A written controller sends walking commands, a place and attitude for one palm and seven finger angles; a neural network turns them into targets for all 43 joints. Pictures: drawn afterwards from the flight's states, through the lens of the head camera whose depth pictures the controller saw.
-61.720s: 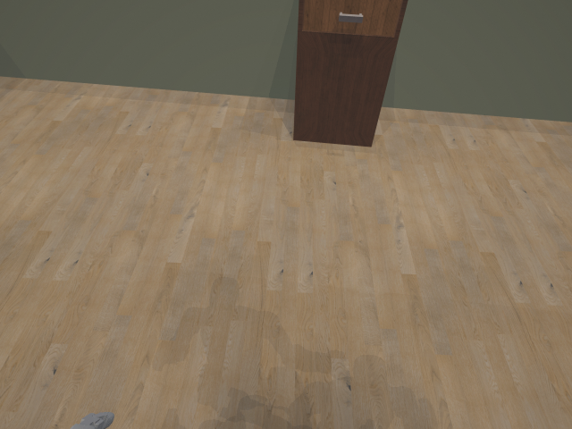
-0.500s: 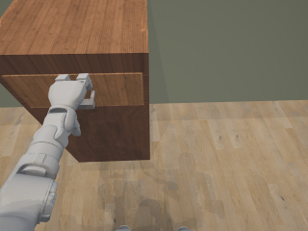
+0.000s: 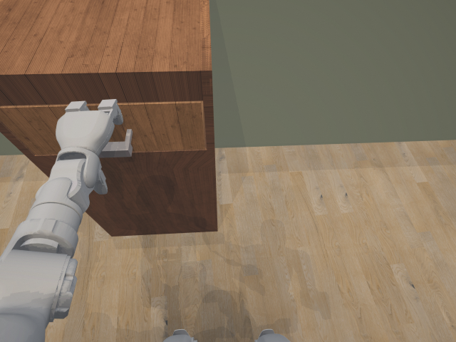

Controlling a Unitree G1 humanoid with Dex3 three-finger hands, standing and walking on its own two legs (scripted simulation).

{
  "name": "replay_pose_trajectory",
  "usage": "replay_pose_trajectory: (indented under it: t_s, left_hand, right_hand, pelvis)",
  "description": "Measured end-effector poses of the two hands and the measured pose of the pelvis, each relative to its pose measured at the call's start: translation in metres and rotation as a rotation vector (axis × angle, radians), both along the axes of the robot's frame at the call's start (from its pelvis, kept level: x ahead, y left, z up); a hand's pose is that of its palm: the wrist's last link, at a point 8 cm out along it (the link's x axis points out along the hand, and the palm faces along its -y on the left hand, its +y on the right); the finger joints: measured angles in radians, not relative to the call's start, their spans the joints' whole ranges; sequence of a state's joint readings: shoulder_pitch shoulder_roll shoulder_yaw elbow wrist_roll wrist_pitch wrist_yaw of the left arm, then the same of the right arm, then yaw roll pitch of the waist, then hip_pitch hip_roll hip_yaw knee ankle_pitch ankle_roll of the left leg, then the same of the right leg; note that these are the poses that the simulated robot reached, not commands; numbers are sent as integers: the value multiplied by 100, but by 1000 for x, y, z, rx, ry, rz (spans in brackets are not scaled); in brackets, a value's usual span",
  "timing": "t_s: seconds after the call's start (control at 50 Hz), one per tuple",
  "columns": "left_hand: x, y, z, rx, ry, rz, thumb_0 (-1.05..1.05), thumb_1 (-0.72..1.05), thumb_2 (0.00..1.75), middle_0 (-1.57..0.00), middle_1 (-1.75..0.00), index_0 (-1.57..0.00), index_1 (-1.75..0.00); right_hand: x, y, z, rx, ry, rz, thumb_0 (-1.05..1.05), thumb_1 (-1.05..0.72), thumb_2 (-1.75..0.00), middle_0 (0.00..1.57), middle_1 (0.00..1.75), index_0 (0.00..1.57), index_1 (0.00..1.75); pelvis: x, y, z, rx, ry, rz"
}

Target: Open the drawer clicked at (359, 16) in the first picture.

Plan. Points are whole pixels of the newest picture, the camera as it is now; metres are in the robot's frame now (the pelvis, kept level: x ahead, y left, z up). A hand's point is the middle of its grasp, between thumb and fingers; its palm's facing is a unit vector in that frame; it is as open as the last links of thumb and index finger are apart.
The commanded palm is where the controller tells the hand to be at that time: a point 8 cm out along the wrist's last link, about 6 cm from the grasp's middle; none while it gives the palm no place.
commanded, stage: lower the fingers behind the handle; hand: left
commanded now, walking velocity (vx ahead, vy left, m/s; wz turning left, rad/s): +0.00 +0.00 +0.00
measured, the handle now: (108, 142) +0.53 +0.24 -0.03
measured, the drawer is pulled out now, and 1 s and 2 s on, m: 0.00 0.00 0.00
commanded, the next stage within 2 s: lift the fingers back up to retry in 1.62 s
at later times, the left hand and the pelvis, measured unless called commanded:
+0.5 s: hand (97, 161) +0.46 +0.25 -0.01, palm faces -0.06 +0.00 -1.00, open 13.8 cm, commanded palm +0.45 +0.24 +0.05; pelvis +0.00 +0.01 -0.01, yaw +0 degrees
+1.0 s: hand (108, 161) +0.47 +0.23 -0.02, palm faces -0.02 +0.00 -1.00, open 13.8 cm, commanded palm +0.45 +0.23 +0.02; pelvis -0.02 +0.01 -0.03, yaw +0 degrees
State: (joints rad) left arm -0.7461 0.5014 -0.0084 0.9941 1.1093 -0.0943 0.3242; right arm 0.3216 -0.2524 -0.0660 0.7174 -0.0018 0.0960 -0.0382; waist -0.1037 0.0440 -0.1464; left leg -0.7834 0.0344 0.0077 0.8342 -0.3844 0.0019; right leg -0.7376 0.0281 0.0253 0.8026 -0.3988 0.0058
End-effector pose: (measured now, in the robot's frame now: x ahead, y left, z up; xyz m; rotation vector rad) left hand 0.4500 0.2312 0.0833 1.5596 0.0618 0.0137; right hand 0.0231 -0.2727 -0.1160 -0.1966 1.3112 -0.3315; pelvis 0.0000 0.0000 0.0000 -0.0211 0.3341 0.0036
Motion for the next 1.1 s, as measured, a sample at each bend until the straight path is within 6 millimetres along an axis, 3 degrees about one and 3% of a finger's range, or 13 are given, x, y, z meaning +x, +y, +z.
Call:
replay_pose_trajectory:
  t_s: [0.26, 0.5, 0.7, 1.1]
  left_hand:
    - [3, -2, -14, -21, 49, -28, 0, -49, 30, -32, -120, -32, -120]
    - [-6, 13, -35, 8, 25, 22, 0, -49, 30, -32, -120, -32, -120]
    - [-2, 1, -41, -21, 23, -16, 0, -49, 30, -32, -120, -32, -120]
    - [-1, -4, -46, 21, -1, 23, 0, -49, 30, -32, -120, -30, -128]
  right_hand:
    - [-16, 8, -1, 1, 46, -21, 0, -90, -90, 20, 30, 20, 30]
    - [-10, 12, -9, 3, 46, 2, 0, -90, -90, 20, 30, 20, 30]
    - [-9, 14, -13, -9, 33, 15, 0, -90, -90, 20, 30, 20, 30]
    - [-35, 12, -27, 3, 71, 8, 0, -90, -90, 20, 30, 20, 30]
  pelvis:
    - [2, 6, -2, -4, 18, -9]
    - [-3, 11, -10, -11, 38, -2]
    - [-6, 12, -16, -16, 54, 1]
    - [-22, 7, -28, -11, 81, -1]
